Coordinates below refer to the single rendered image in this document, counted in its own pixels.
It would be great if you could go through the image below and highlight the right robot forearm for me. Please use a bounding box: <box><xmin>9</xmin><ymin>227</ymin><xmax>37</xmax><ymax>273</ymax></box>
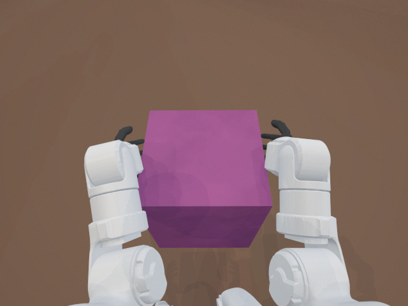
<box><xmin>265</xmin><ymin>136</ymin><xmax>350</xmax><ymax>287</ymax></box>

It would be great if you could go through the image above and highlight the robot left hand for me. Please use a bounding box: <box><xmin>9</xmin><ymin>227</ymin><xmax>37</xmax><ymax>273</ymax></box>
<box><xmin>115</xmin><ymin>126</ymin><xmax>145</xmax><ymax>178</ymax></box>

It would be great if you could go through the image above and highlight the left robot forearm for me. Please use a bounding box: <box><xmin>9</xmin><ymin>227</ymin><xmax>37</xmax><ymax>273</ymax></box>
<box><xmin>84</xmin><ymin>140</ymin><xmax>149</xmax><ymax>292</ymax></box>

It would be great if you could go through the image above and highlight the robot right hand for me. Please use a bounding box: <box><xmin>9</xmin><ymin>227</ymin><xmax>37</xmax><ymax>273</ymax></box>
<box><xmin>261</xmin><ymin>120</ymin><xmax>292</xmax><ymax>157</ymax></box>

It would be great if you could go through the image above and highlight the left robot upper arm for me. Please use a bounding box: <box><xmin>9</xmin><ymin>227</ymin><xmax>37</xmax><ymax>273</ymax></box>
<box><xmin>68</xmin><ymin>245</ymin><xmax>167</xmax><ymax>306</ymax></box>

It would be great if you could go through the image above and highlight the robot right thigh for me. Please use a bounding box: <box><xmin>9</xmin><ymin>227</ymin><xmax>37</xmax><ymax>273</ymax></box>
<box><xmin>216</xmin><ymin>288</ymin><xmax>262</xmax><ymax>306</ymax></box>

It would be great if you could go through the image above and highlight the carton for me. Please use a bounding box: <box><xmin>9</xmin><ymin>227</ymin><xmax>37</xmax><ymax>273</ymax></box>
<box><xmin>138</xmin><ymin>110</ymin><xmax>273</xmax><ymax>248</ymax></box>

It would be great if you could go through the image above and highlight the right robot upper arm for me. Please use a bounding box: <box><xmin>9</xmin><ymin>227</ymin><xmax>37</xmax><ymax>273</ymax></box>
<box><xmin>269</xmin><ymin>248</ymin><xmax>390</xmax><ymax>306</ymax></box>

